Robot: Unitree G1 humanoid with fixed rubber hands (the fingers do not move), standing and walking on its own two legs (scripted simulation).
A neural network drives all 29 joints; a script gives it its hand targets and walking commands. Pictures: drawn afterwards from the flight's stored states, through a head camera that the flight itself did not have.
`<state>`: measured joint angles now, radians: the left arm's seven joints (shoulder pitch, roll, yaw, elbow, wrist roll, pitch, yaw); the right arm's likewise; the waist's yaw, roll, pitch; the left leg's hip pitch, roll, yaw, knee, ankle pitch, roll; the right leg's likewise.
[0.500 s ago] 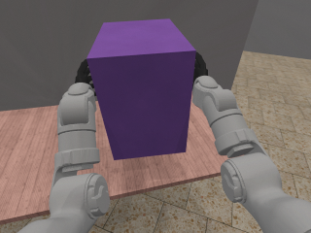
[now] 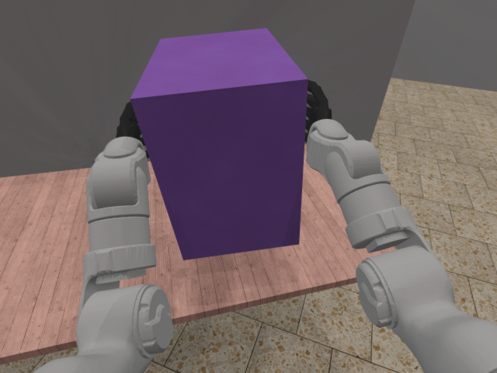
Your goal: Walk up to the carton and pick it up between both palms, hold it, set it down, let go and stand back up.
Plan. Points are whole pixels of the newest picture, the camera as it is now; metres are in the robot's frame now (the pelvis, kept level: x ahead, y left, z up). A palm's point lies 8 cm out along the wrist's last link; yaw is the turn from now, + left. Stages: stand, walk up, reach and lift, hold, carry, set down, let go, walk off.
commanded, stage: hold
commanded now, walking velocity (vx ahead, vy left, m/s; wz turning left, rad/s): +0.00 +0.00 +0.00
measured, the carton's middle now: (227, 137) +0.42 +0.00 +0.23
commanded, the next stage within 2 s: none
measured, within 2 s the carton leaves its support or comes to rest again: neither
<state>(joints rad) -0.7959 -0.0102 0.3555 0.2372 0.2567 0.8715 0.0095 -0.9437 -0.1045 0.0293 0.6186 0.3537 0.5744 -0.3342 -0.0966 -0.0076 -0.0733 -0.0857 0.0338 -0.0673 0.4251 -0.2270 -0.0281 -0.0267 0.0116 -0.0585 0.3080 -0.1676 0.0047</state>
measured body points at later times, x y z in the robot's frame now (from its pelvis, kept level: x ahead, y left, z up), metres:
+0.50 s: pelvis +0.00 +0.00 +0.00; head -0.08 +0.02 +0.44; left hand +0.37 +0.15 +0.25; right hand +0.38 -0.14 +0.27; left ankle +0.01 +0.13 -0.75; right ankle +0.01 -0.12 -0.75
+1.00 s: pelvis -0.01 +0.00 +0.00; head -0.09 +0.02 +0.44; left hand +0.38 +0.15 +0.25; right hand +0.38 -0.14 +0.27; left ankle +0.01 +0.13 -0.75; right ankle +0.01 -0.12 -0.75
